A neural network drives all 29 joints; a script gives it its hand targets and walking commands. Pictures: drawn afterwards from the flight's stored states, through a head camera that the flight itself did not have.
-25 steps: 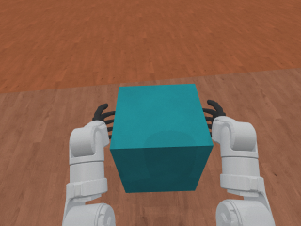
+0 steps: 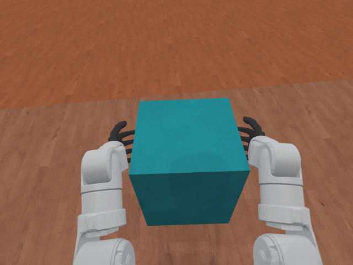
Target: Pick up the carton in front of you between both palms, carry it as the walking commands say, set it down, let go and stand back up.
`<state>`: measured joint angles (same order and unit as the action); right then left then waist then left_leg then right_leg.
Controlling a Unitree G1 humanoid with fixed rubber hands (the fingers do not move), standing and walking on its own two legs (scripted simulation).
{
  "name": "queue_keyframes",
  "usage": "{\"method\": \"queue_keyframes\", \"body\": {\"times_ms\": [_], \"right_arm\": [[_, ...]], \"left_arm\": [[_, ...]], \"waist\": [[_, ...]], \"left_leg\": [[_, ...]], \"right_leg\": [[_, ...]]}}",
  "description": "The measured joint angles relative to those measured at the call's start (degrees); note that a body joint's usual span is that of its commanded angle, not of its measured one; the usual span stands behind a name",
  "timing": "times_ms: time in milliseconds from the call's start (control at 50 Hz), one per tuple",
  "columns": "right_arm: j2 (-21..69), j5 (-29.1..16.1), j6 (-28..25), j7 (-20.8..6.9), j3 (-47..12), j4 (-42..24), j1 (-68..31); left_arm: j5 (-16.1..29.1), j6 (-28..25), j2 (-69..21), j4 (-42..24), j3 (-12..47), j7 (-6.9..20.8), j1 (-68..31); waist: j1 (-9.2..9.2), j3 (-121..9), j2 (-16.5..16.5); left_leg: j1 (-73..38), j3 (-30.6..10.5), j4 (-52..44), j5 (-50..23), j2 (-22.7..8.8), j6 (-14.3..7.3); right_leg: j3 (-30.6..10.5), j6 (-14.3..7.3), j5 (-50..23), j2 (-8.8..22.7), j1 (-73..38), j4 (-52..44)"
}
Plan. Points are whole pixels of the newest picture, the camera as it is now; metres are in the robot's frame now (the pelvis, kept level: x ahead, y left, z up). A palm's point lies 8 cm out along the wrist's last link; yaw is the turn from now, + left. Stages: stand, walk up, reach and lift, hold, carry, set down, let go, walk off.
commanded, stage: carry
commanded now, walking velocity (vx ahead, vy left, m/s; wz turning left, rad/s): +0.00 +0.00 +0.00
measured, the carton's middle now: (185, 165) +0.34 +0.00 +0.05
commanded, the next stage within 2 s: none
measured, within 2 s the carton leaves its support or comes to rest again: neither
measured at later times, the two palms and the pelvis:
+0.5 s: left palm (117, 147) +0.33 +0.15 +0.14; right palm (255, 142) +0.33 -0.15 +0.13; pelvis +0.01 +0.00 +0.00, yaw +0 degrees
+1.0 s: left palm (128, 87) +0.53 +0.14 +0.16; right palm (236, 78) +0.55 -0.16 +0.16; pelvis +0.19 -0.02 +0.01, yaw +1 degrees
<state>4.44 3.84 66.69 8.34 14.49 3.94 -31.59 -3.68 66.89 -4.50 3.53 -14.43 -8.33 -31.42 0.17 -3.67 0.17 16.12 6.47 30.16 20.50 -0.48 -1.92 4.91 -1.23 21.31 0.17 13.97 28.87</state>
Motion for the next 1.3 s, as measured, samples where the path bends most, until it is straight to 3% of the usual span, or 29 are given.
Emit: {"method": "queue_keyframes", "body": {"times_ms": [440,520,600,660,760,860,900,920,1000,1060,1120,1220,1260,1300], "right_arm": [[0.0,-0.1,0.2,0.0,0.0,-0.6,0.1],[-0.6,-1.0,1.2,0.3,-0.1,-2.3,-0.1],[-1.9,-3.0,2.5,0.6,0.1,-3.3,-2.0],[-1.6,-2.8,3.4,1.1,0.2,-2.1,-5.0],[-0.9,-1.9,5.0,2.1,-0.2,-0.9,-7.2],[-2.1,-2.9,6.2,2.6,0.0,-2.5,-8.0],[-3.5,-3.8,6.6,2.6,1.2,-3.2,-9.0],[-4.2,-4.4,6.4,2.4,1.8,-3.4,-9.2],[-3.4,-3.6,6.1,1.5,3.5,-2.4,-9.6],[-1.2,-1.5,6.1,0.9,4.7,-3.7,-10.0],[0.0,-0.4,5.8,0.3,5.0,-7.3,-9.9],[0.3,0.3,5.4,0.0,4.4,-11.8,-9.8],[0.4,0.6,5.2,0.0,3.9,-11.5,-10.1],[1.0,1.0,4.5,0.4,2.9,-10.0,-10.3]], "left_arm": [[0.1,0.2,0.0,-0.6,0.2,0.0,0.1],[0.5,1.0,0.0,-2.0,0.7,-0.5,-0.3],[1.5,2.5,0.5,-3.3,1.0,-1.2,-2.3],[2.4,4.0,2.0,-3.7,0.2,-1.4,-4.1],[3.0,6.0,3.0,-2.3,-2.4,-1.1,-6.6],[1.4,6.4,1.5,-2.0,-4.0,-0.7,-9.3],[0.4,5.7,0.6,-1.3,-3.7,-0.6,-11.2],[-0.2,5.0,0.0,-0.9,-3.1,-0.7,-11.8],[-0.4,5.0,-0.5,-2.8,-1.7,-1.4,-9.1],[1.4,5.1,0.1,-5.4,-1.5,-2.1,-7.2],[3.0,4.5,0.6,-7.7,-1.4,-2.6,-7.3],[4.6,3.9,1.5,-9.3,-1.4,-2.8,-9.6],[4.7,4.2,2.0,-9.0,-1.9,-2.6,-10.3],[4.5,4.5,2.8,-8.7,-2.6,-1.9,-10.2]], "waist": [[-0.04,-0.1,0.0],[-0.18,-1.2,-0.1],[-0.23,-2.1,0.4],[0.27,-2.9,1.1],[2.56,-3.2,-2.1],[3.77,-1.2,-3.8],[2.6,-0.2,-4.4],[1.61,0.2,-4.4],[-2.68,1.4,-1.6],[-4.51,2.8,-0.6],[-5.59,4.2,-0.1],[-5.9,4.5,0.4],[-4.56,4.3,1.1],[-1.86,4.8,2.0]], "left_leg": [[-0.1,0.1,0.3,0.4,-0.2,0.0],[0.5,0.1,2.9,6.2,-0.4,-0.4],[-0.5,0.5,2.4,4.6,-0.4,-0.6],[-2.0,1.3,1.9,5.0,0.6,-0.6],[-4.7,-0.1,-0.9,6.7,-0.4,-0.8],[-10.4,-1.4,-6.1,7.3,-2.2,0.9],[-10.4,-1.7,-1.2,10.6,-3.8,1.7],[-8.0,-1.8,5.6,11.1,-4.8,1.6],[7.7,-5.3,37.4,9.2,-1.5,-0.3],[17.7,-4.4,43.3,6.5,-1.6,-1.0],[24.8,-3.3,39.3,4.9,-2.7,-0.6],[27.0,-0.2,18.4,-0.9,-2.1,-1.3],[23.2,2.3,10.0,-3.3,0.2,-2.5],[19.4,3.8,8.1,-8.6,1.9,-3.7]], "right_leg": [[0.1,-0.1,0.4,0.1,-0.1,0.2],[0.4,-0.7,1.9,0.0,-0.4,0.5],[0.4,-0.3,3.1,0.3,-1.4,0.7],[0.0,-0.6,6.3,1.6,-0.8,4.4],[0.6,-1.4,13.2,0.0,7.3,17.1],[3.0,-1.2,5.3,-0.8,12.8,11.8],[5.2,-2.1,-0.2,-1.8,10.7,6.0],[5.8,-2.5,-1.4,-2.1,10.4,7.0],[4.3,-3.0,2.2,-2.4,7.1,5.8],[3.2,-2.5,2.3,-2.1,3.0,1.4],[2.5,-2.5,3.2,-1.7,-1.3,-2.5],[1.3,-0.9,6.2,-0.6,-8.4,-7.3],[1.2,-0.2,9.1,0.9,-10.2,-4.6],[0.9,-0.2,8.7,3.3,-7.6,8.5]]}}
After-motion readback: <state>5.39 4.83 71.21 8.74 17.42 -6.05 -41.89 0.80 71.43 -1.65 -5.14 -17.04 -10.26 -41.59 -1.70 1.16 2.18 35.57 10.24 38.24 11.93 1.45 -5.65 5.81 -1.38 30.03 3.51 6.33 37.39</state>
